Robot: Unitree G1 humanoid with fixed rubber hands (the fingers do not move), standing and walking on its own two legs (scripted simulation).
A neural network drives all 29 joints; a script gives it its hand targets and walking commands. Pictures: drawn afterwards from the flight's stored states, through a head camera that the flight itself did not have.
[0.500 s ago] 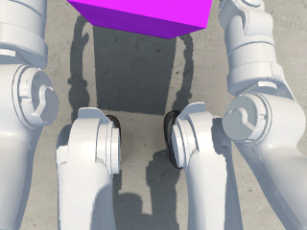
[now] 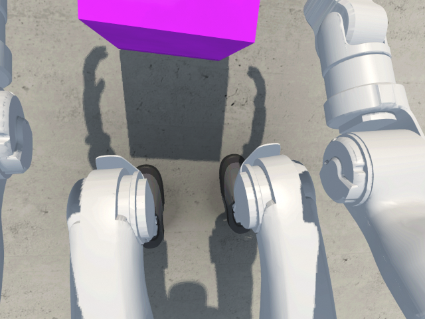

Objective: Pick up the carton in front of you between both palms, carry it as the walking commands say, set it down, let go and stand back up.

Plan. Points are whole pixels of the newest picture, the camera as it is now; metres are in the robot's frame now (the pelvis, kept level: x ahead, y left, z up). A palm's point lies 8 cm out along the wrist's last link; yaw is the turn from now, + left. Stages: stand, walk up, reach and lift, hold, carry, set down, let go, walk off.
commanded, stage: set down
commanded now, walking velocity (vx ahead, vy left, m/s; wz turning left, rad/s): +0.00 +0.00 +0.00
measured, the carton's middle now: out of the picture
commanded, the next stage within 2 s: let go in 0.84 s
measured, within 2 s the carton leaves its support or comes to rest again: neither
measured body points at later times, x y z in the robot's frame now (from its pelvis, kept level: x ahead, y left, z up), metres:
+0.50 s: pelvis +0.01 +0.01 +0.13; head +0.37 +0.04 +0.40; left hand +0.62 +0.23 +0.02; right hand +0.58 -0.16 +0.02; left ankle +0.10 +0.10 -0.35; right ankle +0.11 -0.12 -0.35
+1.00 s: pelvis +0.04 +0.01 +0.27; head +0.37 +0.04 +0.58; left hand +0.60 +0.24 +0.16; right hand +0.56 -0.16 +0.15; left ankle +0.10 +0.10 -0.35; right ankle +0.11 -0.12 -0.35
